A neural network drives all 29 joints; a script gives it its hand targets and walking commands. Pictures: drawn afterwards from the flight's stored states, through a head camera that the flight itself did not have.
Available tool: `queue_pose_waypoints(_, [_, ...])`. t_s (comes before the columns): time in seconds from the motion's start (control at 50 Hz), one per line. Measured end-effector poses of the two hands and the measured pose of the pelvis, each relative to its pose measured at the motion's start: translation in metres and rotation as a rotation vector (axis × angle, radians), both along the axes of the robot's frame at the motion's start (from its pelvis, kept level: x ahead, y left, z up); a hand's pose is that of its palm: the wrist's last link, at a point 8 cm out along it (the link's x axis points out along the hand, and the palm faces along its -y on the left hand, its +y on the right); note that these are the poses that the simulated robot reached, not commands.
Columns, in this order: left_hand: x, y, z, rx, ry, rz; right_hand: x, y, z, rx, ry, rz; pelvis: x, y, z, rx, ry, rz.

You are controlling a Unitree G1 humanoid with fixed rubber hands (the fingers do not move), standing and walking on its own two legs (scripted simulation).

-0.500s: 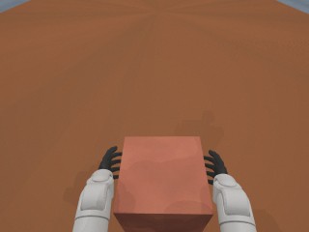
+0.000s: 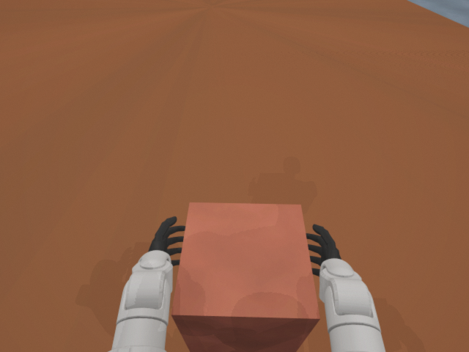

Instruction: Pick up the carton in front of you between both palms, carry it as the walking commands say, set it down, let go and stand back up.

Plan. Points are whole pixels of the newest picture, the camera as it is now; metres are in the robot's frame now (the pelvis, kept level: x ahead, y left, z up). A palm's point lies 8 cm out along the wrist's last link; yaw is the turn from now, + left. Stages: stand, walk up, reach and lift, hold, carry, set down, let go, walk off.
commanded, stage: set down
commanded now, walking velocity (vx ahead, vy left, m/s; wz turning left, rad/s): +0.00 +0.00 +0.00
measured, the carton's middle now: (243, 282) +0.30 +0.01 -0.06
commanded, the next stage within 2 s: none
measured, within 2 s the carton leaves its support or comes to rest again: neither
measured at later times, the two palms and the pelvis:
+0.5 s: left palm (175, 283) +0.33 +0.16 -0.16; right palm (301, 283) +0.35 -0.13 -0.16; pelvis -0.04 +0.02 -0.08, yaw -4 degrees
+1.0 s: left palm (177, 294) +0.36 +0.18 -0.29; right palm (283, 286) +0.41 -0.11 -0.30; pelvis -0.05 +0.01 -0.20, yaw -4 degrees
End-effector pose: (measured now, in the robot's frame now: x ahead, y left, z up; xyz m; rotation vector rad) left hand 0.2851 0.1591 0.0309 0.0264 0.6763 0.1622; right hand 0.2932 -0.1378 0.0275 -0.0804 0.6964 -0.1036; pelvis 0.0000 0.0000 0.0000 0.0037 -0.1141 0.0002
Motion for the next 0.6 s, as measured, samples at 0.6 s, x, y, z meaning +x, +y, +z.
queue_pose_waypoints(0.6, [0.055, 0.007, -0.214, -0.045, -0.043, 0.106, 0.077, 0.008, -0.214, 0.035, -0.036, 0.052, -0.041, 0.017, -0.106, 0.016, 0.671, -0.066])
